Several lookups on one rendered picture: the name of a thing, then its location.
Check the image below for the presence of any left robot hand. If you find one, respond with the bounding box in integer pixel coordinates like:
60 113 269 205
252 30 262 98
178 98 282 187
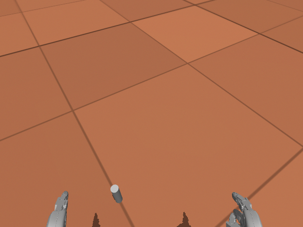
46 191 68 227

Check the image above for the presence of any right robot hand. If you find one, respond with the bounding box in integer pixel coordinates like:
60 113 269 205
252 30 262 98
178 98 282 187
226 192 263 227

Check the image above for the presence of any can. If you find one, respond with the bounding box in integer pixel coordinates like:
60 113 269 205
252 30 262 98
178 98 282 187
110 184 123 203

